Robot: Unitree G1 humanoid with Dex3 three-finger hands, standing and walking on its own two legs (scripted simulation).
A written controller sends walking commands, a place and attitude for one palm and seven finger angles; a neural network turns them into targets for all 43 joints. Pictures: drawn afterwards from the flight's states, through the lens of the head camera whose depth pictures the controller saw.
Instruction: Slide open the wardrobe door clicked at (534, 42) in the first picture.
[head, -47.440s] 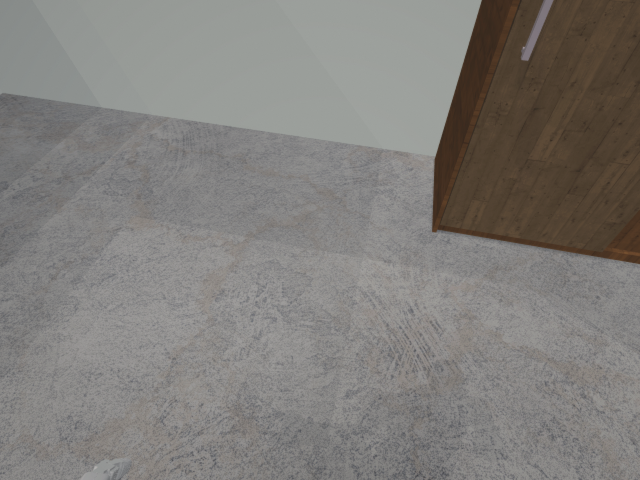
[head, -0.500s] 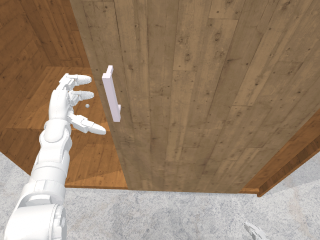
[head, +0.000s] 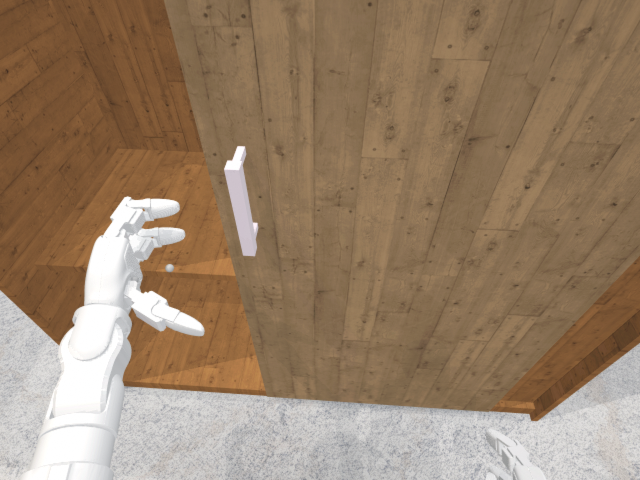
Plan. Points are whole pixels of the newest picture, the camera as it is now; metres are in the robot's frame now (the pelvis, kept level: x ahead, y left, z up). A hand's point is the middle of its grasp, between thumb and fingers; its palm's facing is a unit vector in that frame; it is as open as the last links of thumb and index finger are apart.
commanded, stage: slip the hand off the handle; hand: left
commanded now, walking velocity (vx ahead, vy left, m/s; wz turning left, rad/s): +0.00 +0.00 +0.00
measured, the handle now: (245, 204) +0.45 +0.14 +0.11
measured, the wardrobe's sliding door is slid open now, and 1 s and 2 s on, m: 0.49 0.49 0.49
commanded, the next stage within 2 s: draw the hand back to the body in 0.28 s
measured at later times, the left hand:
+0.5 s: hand (148, 320) +0.25 +0.20 +0.12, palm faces +0.06 -1.00 -0.04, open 14.7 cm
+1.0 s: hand (83, 347) +0.20 +0.23 +0.16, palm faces +0.24 -0.95 -0.19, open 14.2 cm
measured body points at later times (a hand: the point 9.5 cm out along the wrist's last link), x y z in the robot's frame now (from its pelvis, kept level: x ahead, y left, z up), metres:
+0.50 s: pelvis -0.01 -0.02 +0.00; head -0.02 -0.03 +0.45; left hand +0.24 +0.26 +0.12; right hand +0.18 -0.24 -0.08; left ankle -0.02 +0.12 -0.73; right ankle +0.02 -0.13 -0.73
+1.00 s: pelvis -0.02 -0.01 +0.01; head -0.05 -0.02 +0.46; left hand +0.18 +0.28 +0.17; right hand +0.18 -0.22 -0.05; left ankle -0.02 +0.12 -0.73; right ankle +0.02 -0.13 -0.73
